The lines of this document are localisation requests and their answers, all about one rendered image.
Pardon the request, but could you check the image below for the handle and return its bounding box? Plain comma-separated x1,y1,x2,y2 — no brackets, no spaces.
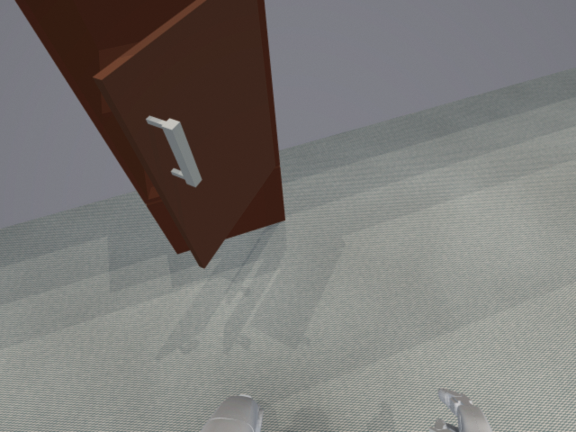
146,116,202,187

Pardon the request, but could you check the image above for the robot left thigh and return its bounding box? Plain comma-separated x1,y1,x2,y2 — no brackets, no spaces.
201,396,264,432

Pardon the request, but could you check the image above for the cupboard door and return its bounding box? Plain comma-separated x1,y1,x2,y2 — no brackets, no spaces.
93,0,275,268

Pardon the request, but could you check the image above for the right robot hand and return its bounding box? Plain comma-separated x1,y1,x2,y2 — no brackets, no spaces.
429,388,492,432

